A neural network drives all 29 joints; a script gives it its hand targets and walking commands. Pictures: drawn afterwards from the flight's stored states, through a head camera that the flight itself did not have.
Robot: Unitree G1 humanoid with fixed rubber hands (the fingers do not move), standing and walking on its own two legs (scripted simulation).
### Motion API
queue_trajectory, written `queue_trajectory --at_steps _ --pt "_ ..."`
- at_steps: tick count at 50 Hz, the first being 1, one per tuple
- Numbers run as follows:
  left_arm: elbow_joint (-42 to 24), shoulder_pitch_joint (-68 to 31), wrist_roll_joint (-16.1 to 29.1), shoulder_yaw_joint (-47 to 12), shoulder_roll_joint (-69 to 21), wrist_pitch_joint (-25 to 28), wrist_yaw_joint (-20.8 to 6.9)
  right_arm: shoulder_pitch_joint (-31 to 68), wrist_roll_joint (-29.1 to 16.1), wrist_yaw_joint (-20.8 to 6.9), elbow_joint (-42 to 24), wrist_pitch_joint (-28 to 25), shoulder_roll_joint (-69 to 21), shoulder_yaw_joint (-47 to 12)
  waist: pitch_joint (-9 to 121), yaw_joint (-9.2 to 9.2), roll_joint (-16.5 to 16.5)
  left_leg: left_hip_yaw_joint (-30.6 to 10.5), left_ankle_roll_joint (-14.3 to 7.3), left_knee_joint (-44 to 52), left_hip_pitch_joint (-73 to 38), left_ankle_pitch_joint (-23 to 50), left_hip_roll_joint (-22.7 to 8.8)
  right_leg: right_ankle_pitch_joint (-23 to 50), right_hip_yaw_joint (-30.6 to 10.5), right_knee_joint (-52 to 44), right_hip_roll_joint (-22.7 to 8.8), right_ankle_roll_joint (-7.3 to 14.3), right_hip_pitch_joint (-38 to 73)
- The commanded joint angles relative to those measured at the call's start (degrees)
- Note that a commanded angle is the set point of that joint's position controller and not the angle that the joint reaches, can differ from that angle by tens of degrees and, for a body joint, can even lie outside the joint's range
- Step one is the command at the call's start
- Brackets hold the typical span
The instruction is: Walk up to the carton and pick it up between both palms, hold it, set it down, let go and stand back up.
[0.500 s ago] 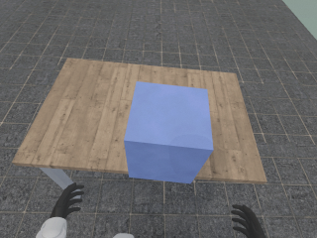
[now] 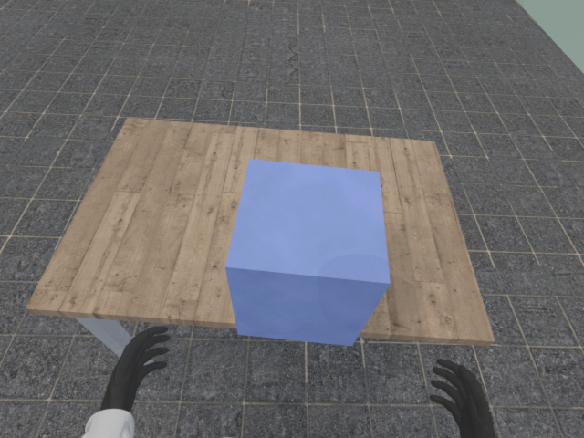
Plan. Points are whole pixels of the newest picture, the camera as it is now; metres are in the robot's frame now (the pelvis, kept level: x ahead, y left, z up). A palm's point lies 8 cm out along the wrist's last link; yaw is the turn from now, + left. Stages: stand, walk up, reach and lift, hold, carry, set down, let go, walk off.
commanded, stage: reach and lift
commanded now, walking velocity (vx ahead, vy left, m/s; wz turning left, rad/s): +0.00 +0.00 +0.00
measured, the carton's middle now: (303, 258) +0.40 +0.01 -0.05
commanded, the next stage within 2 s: none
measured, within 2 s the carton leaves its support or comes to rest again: neither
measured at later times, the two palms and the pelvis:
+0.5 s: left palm (135, 370) +0.20 +0.23 -0.04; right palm (454, 379) +0.22 -0.21 -0.05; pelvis +0.01 +0.00 +0.00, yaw +0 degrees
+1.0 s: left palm (153, 300) +0.28 +0.22 +0.00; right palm (454, 307) +0.30 -0.20 +0.01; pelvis +0.02 +0.00 +0.00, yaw +0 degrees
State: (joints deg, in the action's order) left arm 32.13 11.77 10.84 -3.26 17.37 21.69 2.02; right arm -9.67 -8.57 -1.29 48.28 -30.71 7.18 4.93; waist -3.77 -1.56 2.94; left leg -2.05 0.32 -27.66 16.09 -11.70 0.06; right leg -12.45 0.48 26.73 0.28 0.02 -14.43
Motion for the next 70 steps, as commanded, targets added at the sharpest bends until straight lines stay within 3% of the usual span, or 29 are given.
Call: queue_trajectory --at_steps 1,5,7,8,9,12,16,22,24,25,27,30,34,35,37,40,42,44,45,47,50,52,53,57,58,60,65,68,70 --pt "-7.5 -5.3 3.7 0.2 6.7 6.8 0.0 6.6 -2.9 0.3 -15.2 -4.8 5.1 -4.3 14.5 -0.87 -4.8 4.1 2.0 3.8 -6.7 2.9 0.2 -1.3 -2.1 -3.4 -0.8 0.4 8.0" --pt "-6.7 -6.6 5.6 -0.8 5.8 7.9 0.3 9.4 -3.5 0.4 -18.3 -4.8 5.2 -4.7 14.9 -0.30 -3.6 3.6 1.5 4.0 -5.0 -0.5 -0.3 -3.6 -2.1 -3.5 -0.8 0.8 7.4" --pt "-7.2 -8.1 5.3 -0.9 6.2 8.8 0.6 8.6 -4.0 0.4 -15.8 -4.2 5.0 -4.8 14.7 -0.09 -4.4 3.9 1.3 3.7 -4.1 -1.0 -0.3 -3.8 -2.7 -3.3 -1.1 0.6 8.0" --pt "-5.9 -7.4 5.7 -0.7 6.2 8.9 0.1 8.5 -4.1 0.8 -17.6 -4.4 4.5 -5.4 13.9 -0.37 -2.9 4.0 1.1 3.5 -3.6 0.3 -0.2 -2.4 -2.5 -3.1 -0.9 0.4 7.9" --pt "-6.4 -6.6 5.3 -0.8 6.0 9.7 0.1 7.8 -4.0 1.1 -18.0 -4.7 3.6 -6.9 14.3 -1.11 -3.2 4.1 0.8 3.0 -3.8 1.5 -0.1 -1.1 -3.1 -2.9 -1.1 0.5 9.0" --pt "-7.8 -6.5 4.9 -1.9 5.4 10.3 0.3 8.5 -4.5 1.0 -17.4 -4.6 4.5 -5.2 15.1 0.06 -4.9 3.3 1.8 3.3 -5.2 3.4 -0.5 0.3 -2.2 -2.5 -0.4 1.0 8.8" --pt "-9.4 -7.8 5.3 -1.2 6.3 10.0 0.0 9.2 -5.3 1.3 -16.8 -3.7 5.6 -5.9 15.1 -0.03 -5.1 2.9 2.0 2.8 -6.4 5.8 -0.3 2.2 -3.2 -2.6 -0.4 1.0 9.1" --pt "-12.4 -13.3 7.4 -3.3 6.3 8.3 0.9 15.5 -5.3 1.2 -19.4 -1.5 7.2 -4.7 16.8 0.97 -5.4 2.8 2.0 3.8 -5.6 0.9 -1.1 -1.1 -2.7 -2.9 -0.3 1.4 8.0" --pt "-11.8 -14.3 8.2 -2.1 6.7 8.1 1.1 16.6 -4.8 1.4 -22.0 -0.6 6.7 -6.4 17.3 -0.47 -3.1 3.5 1.3 3.9 -4.1 1.5 -0.5 0.0 -3.8 -2.7 -0.7 0.9 9.6" --pt "-11.3 -14.6 7.9 -2.0 6.6 7.7 1.3 17.1 -5.0 1.6 -21.3 -0.1 7.1 -6.3 16.6 -0.56 -3.8 3.5 1.3 3.4 -4.8 3.2 -0.3 1.6 -3.8 -2.9 -0.7 0.7 9.1" --pt "-12.8 -15.5 8.3 -2.0 7.0 6.9 1.4 17.4 -5.1 1.8 -21.5 0.7 7.3 -5.6 19.1 0.40 -3.3 3.5 1.5 2.8 -6.4 5.4 -0.3 3.8 -3.6 -3.0 -0.5 0.2 9.2" --pt "-15.0 -15.6 7.9 -1.8 5.8 5.6 1.5 17.8 -5.5 2.1 -21.5 1.7 7.6 -5.5 20.2 0.43 -4.1 3.3 2.1 2.2 -8.2 10.3 0.0 8.3 -3.4 -2.9 -0.3 0.3 10.3" --pt "-16.9 -18.6 7.4 -1.2 5.4 2.8 1.1 20.1 -6.2 2.7 -22.3 3.6 8.3 -5.6 23.3 0.73 -4.0 2.7 2.5 1.8 -10.1 14.6 -0.2 12.0 -2.9 -3.1 0.2 0.4 10.6" --pt "-15.6 -19.6 6.7 -0.8 5.2 2.0 0.9 21.2 -6.0 2.9 -20.7 4.4 8.0 -5.7 22.7 1.58 -4.9 2.9 2.6 1.3 -10.3 14.6 0.5 12.9 -2.9 -3.6 -0.1 0.2 9.7" --pt "-16.1 -20.7 6.6 0.0 5.6 0.4 0.5 22.7 -6.1 3.3 -23.2 5.1 8.3 -5.6 24.2 1.28 -3.4 3.0 2.5 1.4 -10.7 17.6 0.7 16.5 -2.7 -3.4 0.0 -0.3 11.9" --pt "-19.0 -21.8 6.4 1.3 6.1 -1.9 0.4 23.6 -6.6 3.9 -24.4 7.4 8.4 -6.8 24.5 0.70 -3.9 2.8 2.3 1.6 -10.8 18.6 0.7 18.1 -3.1 -3.8 -0.4 -0.7 13.3" --pt "-19.1 -25.1 6.3 1.6 5.9 -4.3 0.3 27.6 -6.3 4.1 -26.1 9.0 9.6 -5.0 26.0 1.42 -2.6 2.5 2.2 1.9 -11.1 18.2 0.6 17.4 -2.4 -3.8 0.0 -0.5 12.2" --pt "-20.4 -27.2 6.1 1.9 6.5 -6.1 0.4 28.4 -6.7 4.3 -26.6 10.8 10.0 -5.2 25.4 1.76 -4.7 2.6 2.4 1.9 -12.3 19.6 0.8 18.7 -2.4 -4.1 -0.2 -0.7 12.3" --pt "-20.3 -28.9 6.5 2.7 7.0 -7.4 0.3 30.4 -6.9 4.4 -28.0 11.6 10.6 -5.0 25.7 1.47 -2.7 2.7 2.0 2.1 -11.3 17.7 0.7 16.2 -2.2 -4.2 0.2 -0.6 12.2" --pt "-21.5 -31.4 6.4 2.9 7.3 -9.2 0.3 31.9 -7.1 4.8 -29.5 13.6 10.6 -5.1 26.7 1.48 -3.2 2.8 1.7 2.6 -11.3 18.6 0.9 18.9 -2.4 -4.1 -0.1 -0.9 13.0" --pt "-20.8 -34.7 7.3 3.5 7.7 -11.8 0.1 35.1 -7.3 5.3 -30.7 16.9 10.9 -4.7 26.1 1.55 -2.7 3.2 1.3 3.2 -11.6 16.4 0.7 16.8 -2.5 -4.9 -0.1 -1.2 13.2" --pt "-21.1 -36.9 7.0 3.8 8.1 -14.3 0.4 35.8 -7.4 5.6 -29.6 19.2 11.5 -3.4 25.9 2.21 -4.5 3.0 1.6 4.3 -12.0 14.0 0.5 13.9 -2.1 -5.6 -0.1 -0.8 11.7" --pt "-20.4 -36.6 6.8 4.2 7.5 -15.5 0.1 36.4 -8.2 5.6 -29.0 20.1 11.2 -4.4 24.2 1.27 -5.2 2.9 1.9 4.1 -12.9 15.7 0.6 14.0 -2.0 -5.8 0.2 -0.7 11.3" --pt "-19.0 -48.3 8.1 3.8 8.2 -18.4 0.3 45.2 -7.3 5.7 -29.8 23.5 12.6 -1.9 27.7 2.68 -5.0 3.0 1.4 4.8 -11.6 11.5 0.4 10.0 -1.4 -5.9 0.4 -0.5 8.9" --pt "-17.9 -47.8 8.3 3.8 7.5 -19.1 0.3 46.0 -6.8 5.9 -30.2 23.9 12.3 -1.7 28.2 2.73 -3.3 2.8 1.1 5.0 -11.1 10.6 0.1 9.8 -1.3 -5.9 0.5 -0.7 8.5" --pt "-18.8 -50.1 8.4 5.2 8.6 -20.6 0.6 48.4 -7.2 6.2 -31.3 24.8 13.4 -1.2 29.1 1.98 -3.8 2.6 1.1 4.8 -11.5 11.4 0.1 10.4 -1.0 -5.5 0.4 -0.7 9.4" --pt "-10.9 -58.4 6.9 6.1 8.7 -24.3 0.6 55.7 -5.0 6.8 -25.5 28.3 14.2 1.8 26.8 3.16 -4.5 2.5 1.1 6.2 -8.5 3.4 -0.1 3.2 -0.9 -6.4 0.3 -0.5 6.9" --pt "-8.4 -60.9 5.9 6.4 7.2 -25.7 1.0 57.4 -5.0 6.6 -18.1 29.7 15.7 3.3 25.5 4.07 -5.8 2.1 1.9 6.7 -9.6 5.1 -0.4 4.6 -0.4 -6.7 0.6 -0.1 6.3" --pt "-8.5 -60.5 5.8 5.9 6.8 -26.0 1.0 57.7 -5.2 6.8 -17.2 30.1 15.7 3.1 27.5 4.19 -6.1 1.7 2.0 5.9 -10.7 7.5 -0.6 6.5 -0.3 -6.6 0.7 -0.1 5.8"
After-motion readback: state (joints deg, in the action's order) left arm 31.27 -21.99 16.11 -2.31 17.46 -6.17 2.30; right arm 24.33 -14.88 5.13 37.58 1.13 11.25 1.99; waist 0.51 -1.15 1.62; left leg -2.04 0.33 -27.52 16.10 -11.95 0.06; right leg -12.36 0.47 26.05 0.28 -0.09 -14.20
